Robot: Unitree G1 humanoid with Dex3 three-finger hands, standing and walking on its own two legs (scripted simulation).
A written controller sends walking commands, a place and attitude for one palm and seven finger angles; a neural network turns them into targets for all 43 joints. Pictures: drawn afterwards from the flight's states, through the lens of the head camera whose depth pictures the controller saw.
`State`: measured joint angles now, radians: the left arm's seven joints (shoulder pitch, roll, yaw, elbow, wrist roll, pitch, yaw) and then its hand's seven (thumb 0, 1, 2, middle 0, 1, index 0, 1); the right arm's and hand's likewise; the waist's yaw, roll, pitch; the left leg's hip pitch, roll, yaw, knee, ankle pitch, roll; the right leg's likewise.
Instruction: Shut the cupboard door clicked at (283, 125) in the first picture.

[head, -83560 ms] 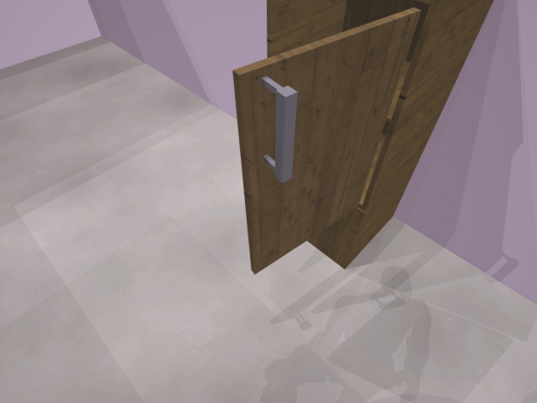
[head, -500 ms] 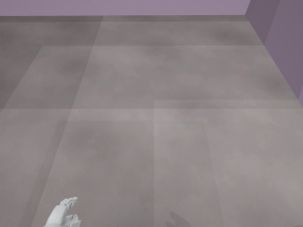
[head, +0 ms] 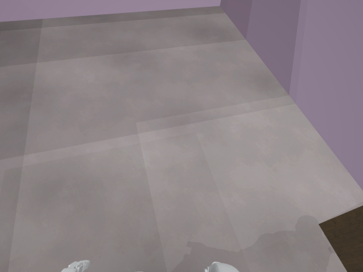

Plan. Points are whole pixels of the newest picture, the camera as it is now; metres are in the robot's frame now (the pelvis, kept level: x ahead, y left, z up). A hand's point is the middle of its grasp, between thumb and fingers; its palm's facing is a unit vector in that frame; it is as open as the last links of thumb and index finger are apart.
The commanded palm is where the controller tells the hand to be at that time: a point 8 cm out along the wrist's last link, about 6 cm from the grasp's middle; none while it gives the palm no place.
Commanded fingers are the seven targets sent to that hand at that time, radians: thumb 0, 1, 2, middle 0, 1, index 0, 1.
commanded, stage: turn to face it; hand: left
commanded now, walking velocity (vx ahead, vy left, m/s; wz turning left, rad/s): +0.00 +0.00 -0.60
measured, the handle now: out of the picture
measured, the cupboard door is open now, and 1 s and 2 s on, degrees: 5 5 5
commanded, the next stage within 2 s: take the last steps up to it in 1.90 s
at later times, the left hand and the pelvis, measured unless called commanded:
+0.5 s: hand (118, 245) +0.19 +0.17 -0.18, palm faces -0.27 -0.94 -0.21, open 7.4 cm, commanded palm none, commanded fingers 0.00 0.90 0.90 -0.20 -0.30 -0.20 -0.30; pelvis +0.05 +0.00 -0.01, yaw -18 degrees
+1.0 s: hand (154, 221) +0.25 +0.09 -0.16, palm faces -0.54 -0.80 -0.24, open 7.4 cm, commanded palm none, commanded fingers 0.00 0.90 0.90 -0.20 -0.30 -0.20 -0.30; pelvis +0.08 -0.04 +0.00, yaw -35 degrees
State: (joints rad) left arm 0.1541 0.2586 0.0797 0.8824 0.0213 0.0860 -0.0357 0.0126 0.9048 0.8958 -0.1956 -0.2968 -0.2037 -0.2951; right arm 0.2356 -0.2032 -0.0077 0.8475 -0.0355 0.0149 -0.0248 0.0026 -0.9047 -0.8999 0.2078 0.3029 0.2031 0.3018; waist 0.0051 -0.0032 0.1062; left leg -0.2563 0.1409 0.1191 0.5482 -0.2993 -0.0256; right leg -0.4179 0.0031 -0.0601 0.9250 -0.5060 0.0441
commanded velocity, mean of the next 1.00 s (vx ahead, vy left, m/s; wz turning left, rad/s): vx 0.00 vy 0.00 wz -0.60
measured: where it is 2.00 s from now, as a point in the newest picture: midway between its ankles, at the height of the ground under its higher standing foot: outside the picture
